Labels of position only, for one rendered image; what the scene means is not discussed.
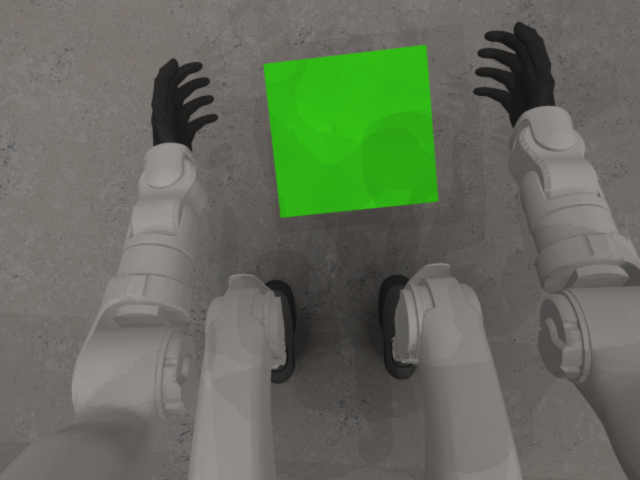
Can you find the right robot shin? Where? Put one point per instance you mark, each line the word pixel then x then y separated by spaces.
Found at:
pixel 429 271

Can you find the left robot forearm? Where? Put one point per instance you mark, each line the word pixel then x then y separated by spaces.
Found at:
pixel 151 288

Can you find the right robot thigh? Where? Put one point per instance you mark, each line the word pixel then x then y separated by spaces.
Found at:
pixel 467 430

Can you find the robot left hand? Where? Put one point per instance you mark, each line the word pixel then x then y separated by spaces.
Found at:
pixel 170 117

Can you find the robot left upper arm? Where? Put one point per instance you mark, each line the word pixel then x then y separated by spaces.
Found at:
pixel 130 382

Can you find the robot right hand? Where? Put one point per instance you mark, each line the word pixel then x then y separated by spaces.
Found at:
pixel 530 83

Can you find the robot right upper arm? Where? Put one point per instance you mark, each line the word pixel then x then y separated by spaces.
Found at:
pixel 591 337

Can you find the right robot forearm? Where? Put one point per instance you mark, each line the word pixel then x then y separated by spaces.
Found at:
pixel 577 241

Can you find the carton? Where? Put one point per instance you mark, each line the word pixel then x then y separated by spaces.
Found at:
pixel 352 131

